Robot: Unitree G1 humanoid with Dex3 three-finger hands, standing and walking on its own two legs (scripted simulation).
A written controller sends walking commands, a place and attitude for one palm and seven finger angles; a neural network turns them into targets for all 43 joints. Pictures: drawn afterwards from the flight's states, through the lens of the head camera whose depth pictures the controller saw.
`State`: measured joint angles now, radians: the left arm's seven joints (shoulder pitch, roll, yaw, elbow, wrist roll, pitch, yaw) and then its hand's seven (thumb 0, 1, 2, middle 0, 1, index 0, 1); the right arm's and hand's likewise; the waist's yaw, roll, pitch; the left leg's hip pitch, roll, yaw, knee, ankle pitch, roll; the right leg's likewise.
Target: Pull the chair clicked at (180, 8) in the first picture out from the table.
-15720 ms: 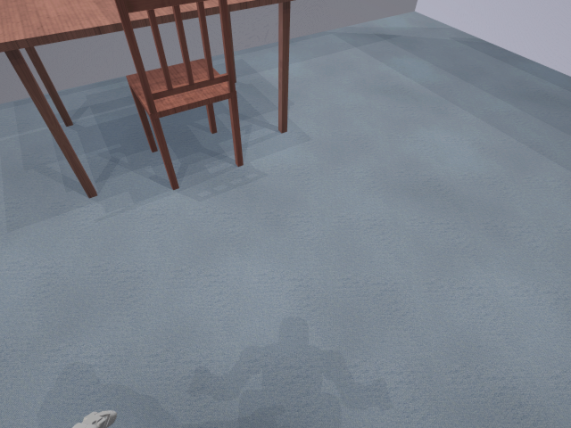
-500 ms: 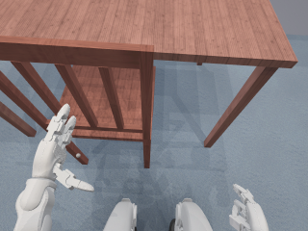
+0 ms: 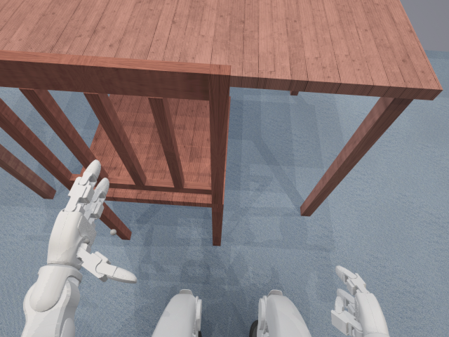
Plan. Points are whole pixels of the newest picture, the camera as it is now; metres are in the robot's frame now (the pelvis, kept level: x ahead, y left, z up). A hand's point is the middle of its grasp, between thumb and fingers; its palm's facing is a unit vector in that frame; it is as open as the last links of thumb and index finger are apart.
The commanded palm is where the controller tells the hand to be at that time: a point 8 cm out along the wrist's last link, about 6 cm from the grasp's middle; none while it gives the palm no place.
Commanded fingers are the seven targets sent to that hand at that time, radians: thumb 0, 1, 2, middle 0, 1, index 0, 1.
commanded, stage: aim the fingers beside a spindle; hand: left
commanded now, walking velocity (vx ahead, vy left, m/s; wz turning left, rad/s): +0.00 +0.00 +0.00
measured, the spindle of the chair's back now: (123, 146) +0.45 +0.22 +0.02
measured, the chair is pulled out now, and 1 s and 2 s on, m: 0.00 0.00 0.00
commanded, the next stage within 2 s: none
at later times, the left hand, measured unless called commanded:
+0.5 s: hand (114, 225) +0.29 +0.19 +0.04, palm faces -0.04 -1.00 -0.07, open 16.9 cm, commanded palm +0.28 +0.25 +0.03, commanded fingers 0.00 -0.50 0.30 -0.06 -0.08 -0.06 -0.08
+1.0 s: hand (118, 230) +0.29 +0.19 +0.00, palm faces -0.05 -1.00 -0.02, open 16.9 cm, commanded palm +0.27 +0.24 +0.03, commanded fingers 0.00 -0.50 0.30 -0.06 -0.08 -0.06 -0.08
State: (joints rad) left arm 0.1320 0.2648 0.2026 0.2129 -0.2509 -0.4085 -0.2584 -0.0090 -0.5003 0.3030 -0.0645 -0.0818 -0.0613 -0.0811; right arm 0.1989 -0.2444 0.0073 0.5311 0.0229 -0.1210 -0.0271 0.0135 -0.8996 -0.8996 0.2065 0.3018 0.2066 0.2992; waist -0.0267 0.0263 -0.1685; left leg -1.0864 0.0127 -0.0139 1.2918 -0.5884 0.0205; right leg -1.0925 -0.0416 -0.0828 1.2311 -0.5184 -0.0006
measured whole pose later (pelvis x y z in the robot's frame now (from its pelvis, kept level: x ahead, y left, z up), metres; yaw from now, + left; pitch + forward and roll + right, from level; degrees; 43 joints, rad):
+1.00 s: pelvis +0.00 +0.00 +0.00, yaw +0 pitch +23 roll -3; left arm 0.09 0.27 0.20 0.26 -0.27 -0.38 -0.30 -0.01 -0.50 0.30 -0.06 -0.08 -0.06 -0.08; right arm 0.20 -0.25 0.01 0.54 0.03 -0.13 -0.04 0.01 -0.90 -0.90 0.21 0.30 0.21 0.30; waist -0.04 0.03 -0.16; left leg -1.10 0.01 -0.02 1.30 -0.59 0.02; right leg -1.10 -0.04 -0.09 1.23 -0.52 0.00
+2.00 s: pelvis +0.00 +0.00 +0.00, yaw +0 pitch +22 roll -3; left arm 0.11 0.28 0.20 0.25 -0.27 -0.37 -0.29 -0.01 -0.50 0.30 -0.06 -0.08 -0.06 -0.08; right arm 0.19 -0.25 0.01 0.54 0.03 -0.12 -0.04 0.01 -0.90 -0.90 0.21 0.30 0.21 0.30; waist -0.04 0.03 -0.16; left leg -1.10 0.02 -0.03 1.30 -0.59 0.02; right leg -1.10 -0.03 -0.09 1.23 -0.51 -0.01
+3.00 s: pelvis +0.00 +0.00 +0.00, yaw +0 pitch +23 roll -3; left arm -0.01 0.30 0.22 0.27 -0.25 -0.34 -0.28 -0.01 -0.50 0.30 -0.06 -0.08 -0.06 -0.08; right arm 0.18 -0.25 0.01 0.55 0.02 -0.12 -0.05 0.01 -0.90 -0.90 0.21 0.30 0.21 0.30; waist -0.05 0.03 -0.14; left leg -1.12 0.02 -0.03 1.32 -0.59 0.02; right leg -1.12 -0.03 -0.09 1.24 -0.51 0.00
